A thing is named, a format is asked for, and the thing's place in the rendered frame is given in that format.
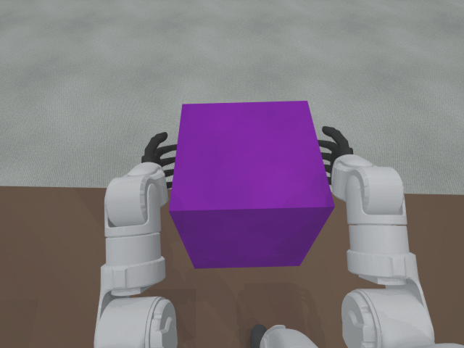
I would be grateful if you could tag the left robot hand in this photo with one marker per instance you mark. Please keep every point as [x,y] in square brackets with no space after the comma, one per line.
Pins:
[152,154]

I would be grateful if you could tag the left robot upper arm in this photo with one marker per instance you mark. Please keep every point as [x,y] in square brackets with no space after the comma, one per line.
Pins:
[140,322]

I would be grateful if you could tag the robot right shin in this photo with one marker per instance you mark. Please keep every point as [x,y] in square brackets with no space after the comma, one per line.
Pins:
[272,329]

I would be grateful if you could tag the right robot forearm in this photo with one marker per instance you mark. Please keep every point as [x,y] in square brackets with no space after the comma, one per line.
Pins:
[375,199]

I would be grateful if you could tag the right robot upper arm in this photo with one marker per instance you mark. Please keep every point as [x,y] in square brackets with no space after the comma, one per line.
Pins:
[387,318]

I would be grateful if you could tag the right robot hand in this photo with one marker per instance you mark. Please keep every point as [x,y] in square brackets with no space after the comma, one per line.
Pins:
[340,148]

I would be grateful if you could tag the carton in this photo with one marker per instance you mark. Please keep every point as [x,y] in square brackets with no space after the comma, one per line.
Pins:
[249,185]

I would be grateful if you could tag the robot right foot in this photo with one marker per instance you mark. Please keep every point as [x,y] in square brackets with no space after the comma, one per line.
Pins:
[256,335]

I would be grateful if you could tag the left robot forearm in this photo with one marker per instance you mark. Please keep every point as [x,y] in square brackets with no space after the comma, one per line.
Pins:
[131,223]

